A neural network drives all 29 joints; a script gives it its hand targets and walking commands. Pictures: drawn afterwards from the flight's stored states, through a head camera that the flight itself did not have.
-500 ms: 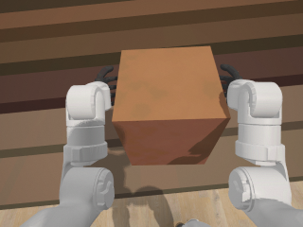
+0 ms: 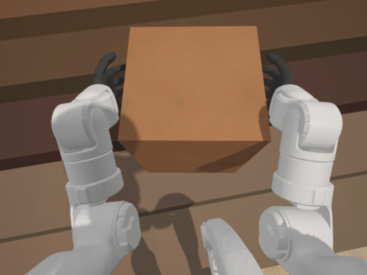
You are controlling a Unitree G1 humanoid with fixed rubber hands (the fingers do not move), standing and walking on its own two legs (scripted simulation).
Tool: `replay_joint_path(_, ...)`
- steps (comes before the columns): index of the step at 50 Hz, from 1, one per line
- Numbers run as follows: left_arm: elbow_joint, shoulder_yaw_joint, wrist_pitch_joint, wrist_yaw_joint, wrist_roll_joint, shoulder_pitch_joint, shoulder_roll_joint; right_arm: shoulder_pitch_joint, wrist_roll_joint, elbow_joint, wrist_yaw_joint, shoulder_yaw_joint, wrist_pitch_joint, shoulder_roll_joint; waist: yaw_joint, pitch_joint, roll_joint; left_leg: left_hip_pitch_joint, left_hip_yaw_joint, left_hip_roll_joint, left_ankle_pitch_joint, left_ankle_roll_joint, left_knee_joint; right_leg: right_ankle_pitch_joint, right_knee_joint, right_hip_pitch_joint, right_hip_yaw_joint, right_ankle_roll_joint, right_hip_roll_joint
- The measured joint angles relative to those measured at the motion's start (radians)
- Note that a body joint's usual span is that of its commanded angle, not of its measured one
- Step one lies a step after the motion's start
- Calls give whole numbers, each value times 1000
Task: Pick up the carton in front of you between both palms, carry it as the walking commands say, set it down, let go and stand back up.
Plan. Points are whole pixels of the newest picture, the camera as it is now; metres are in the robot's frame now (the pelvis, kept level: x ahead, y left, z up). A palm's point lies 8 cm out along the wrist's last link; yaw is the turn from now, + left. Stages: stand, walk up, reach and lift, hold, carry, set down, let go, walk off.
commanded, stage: carry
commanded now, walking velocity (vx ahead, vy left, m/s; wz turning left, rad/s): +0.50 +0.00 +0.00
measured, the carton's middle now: (191, 113) +0.41 -0.02 +0.06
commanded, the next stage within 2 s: none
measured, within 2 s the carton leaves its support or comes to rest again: neither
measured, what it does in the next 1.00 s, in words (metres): climbs: right foot 0.11 m higher, then left foot 0.11 m higher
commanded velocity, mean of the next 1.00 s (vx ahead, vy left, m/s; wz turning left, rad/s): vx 0.50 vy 0.00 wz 0.00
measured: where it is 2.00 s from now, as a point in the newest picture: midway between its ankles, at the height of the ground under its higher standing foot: outside the picture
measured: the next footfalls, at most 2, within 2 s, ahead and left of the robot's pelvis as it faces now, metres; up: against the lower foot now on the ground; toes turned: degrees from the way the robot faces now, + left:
right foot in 0.10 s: +0.19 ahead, -0.10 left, +0.11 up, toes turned -4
left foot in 0.38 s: +0.50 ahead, +0.05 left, +0.21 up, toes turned +6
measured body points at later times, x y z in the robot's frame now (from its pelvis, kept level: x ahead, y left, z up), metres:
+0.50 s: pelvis +0.48 +0.00 +0.17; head +0.60 -0.01 +0.60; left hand +0.92 +0.17 +0.32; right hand +0.92 -0.13 +0.30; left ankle +0.46 +0.05 -0.51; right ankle +0.32 -0.14 -0.29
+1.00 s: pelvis +0.98 +0.01 +0.37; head +1.04 +0.00 +0.82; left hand +1.38 +0.21 +0.53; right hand +1.41 -0.09 +0.52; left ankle +1.06 +0.08 -0.30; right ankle +0.79 -0.08 -0.30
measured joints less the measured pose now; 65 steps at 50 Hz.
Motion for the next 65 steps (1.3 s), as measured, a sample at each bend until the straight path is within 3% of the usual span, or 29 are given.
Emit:
replay_joint_path(2,-10,-12,5,-3,24,2,-25,36,30,-33,-7,-7,7,-12,-37,17,4,99,-35,9,7,-4,-66,-64,-12,-184,-39,-15,-20)
replay_joint_path(5,-17,-49,-6,-5,72,26,-75,81,73,-63,-8,-41,14,-34,-25,35,-5,229,-1,33,95,-9,-127,180,-466,-226,-128,-20,-57)
replay_joint_path(6,-11,-66,-19,-5,85,42,-92,95,87,-68,-8,-56,18,-43,4,39,14,205,7,59,153,-10,-41,141,-547,-123,-152,-23,-39)
replay_joint_path(7,-1,-81,-25,0,97,45,-108,102,97,-72,-4,-74,27,-55,34,35,27,115,-35,64,273,-28,178,218,-673,24,-161,-48,-29)
replay_joint_path(8,6,-92,-22,8,104,36,-116,101,105,-76,1,-92,38,-63,72,18,9,-5,-70,33,233,-37,484,325,-846,162,-149,-62,-26)
replay_joint_path(10,-4,-114,-39,30,96,10,-110,64,110,-72,21,-110,19,-83,146,50,-20,-257,-159,-69,-60,-29,1144,198,-905,252,-154,-38,-22)
replay_joint_path(12,-36,-135,-60,54,58,41,-93,58,92,-83,40,-115,1,-71,222,82,-35,-483,-196,-120,-202,2,1514,189,-1010,373,-149,-20,-1)
replay_joint_path(14,-79,-128,-51,79,5,72,-71,48,51,-94,51,-109,-1,-36,298,104,-56,-699,-169,-113,-305,25,1574,229,-1168,527,-115,13,1)
replay_joint_path(17,-70,-85,-39,112,-68,46,-38,15,-15,-76,70,-103,-14,1,370,112,-71,-900,-39,-42,-276,48,1186,403,-1387,749,-58,-17,-29)
replay_joint_path(19,-12,-44,-36,118,-104,9,1,-21,-55,-3,75,-88,-41,19,347,89,-66,-814,51,-20,-47,68,829,472,-1353,797,-62,-13,-56)
replay_joint_path(21,56,-2,-27,104,-129,-47,51,-79,-90,70,59,-69,-54,31,291,43,-57,-570,105,-10,29,152,629,426,-851,621,16,38,-35)
replay_joint_path(23,128,2,-55,62,-113,-114,81,-119,-100,92,41,-44,-60,6,205,46,-13,-461,113,-24,-82,112,564,301,-299,426,78,42,8)
replay_joint_path(26,151,-5,-52,12,-35,-131,54,-68,-70,48,9,-15,-32,-13,64,35,31,-259,90,-40,-10,67,345,193,105,122,98,17,28)
replay_joint_path(29,138,-13,-7,-25,58,-125,2,-18,6,10,-23,-24,24,-41,-66,35,49,-29,39,-33,36,52,113,110,41,-167,-10,-14,1)
replay_joint_path(32,135,0,8,-38,118,-108,-47,-23,99,35,-42,-44,60,-77,-133,29,40,146,11,-24,297,34,-53,295,-482,-228,-153,-29,-28)
replay_joint_path(34,165,-7,-7,-33,155,-113,-84,-40,138,81,-42,-71,64,-119,-128,20,43,97,-10,-7,421,-2,174,420,-759,-58,-217,-65,-26)
replay_joint_path(35,188,-19,-13,-20,171,-129,-99,-57,152,108,-31,-94,67,-145,-110,4,33,-15,-55,-27,332,-37,490,595,-883,86,-209,-136,-38)
replay_joint_path(38,181,-57,-9,8,170,-150,-76,-151,149,218,9,-108,25,-178,12,-3,-21,-369,-141,-89,-39,-23,1337,399,-1072,304,-178,-69,-12)
replay_joint_path(40,134,-70,7,24,127,-106,-49,-173,111,235,27,-95,21,-157,102,6,-52,-597,-171,-87,-101,7,1569,355,-1177,426,-143,-26,-11)
replay_joint_path(42,85,-64,40,41,77,-58,-27,-179,55,235,46,-86,40,-119,188,9,-66,-792,-125,-50,-128,23,1505,384,-1295,560,-106,14,-39)
replay_joint_path(46,162,-22,62,77,-9,-72,8,-177,-51,257,62,-102,64,-60,285,-37,-60,-939,51,2,24,62,953,515,-1531,797,-66,-9,-97)
replay_joint_path(48,247,-3,44,79,-41,-91,38,-159,-84,289,62,-105,45,-30,275,-66,-78,-782,128,-20,18,106,759,550,-1458,795,-68,4,-136)
replay_joint_path(49,284,12,42,70,-49,-102,59,-160,-96,311,54,-101,36,-13,258,-81,-75,-637,146,-23,191,136,589,605,-1264,716,-45,26,-135)
replay_joint_path(50,320,18,41,52,-50,-119,82,-167,-105,325,44,-90,37,-5,230,-97,-53,-504,146,-20,241,125,433,576,-1005,619,-26,33,-115)
replay_joint_path(52,358,8,7,17,-42,-159,109,-166,-99,297,26,-54,26,-12,159,-63,-31,-417,150,-37,68,79,394,408,-445,408,52,41,-68)
replay_joint_path(55,301,-7,9,-10,-6,-152,81,-88,-45,168,2,-20,49,-28,56,-25,-3,-262,128,-45,38,34,258,346,-25,125,88,19,-33)
replay_joint_path(58,213,-19,50,-20,43,-149,34,-51,27,63,-31,-23,99,-56,-34,0,23,-94,89,-14,40,18,105,301,-37,-115,11,-2,-58)
replay_joint_path(61,180,-9,73,-28,85,-151,10,-81,73,82,-47,-37,114,-80,-92,-15,16,56,50,14,143,16,-30,297,-252,-262,-97,-22,-83)
replay_joint_path(65,203,-17,75,-15,123,-125,-18,-126,105,202,-51,-61,101,-110,-69,-55,6,158,50,29,173,9,-1,546,-859,-87,-212,-47,-64)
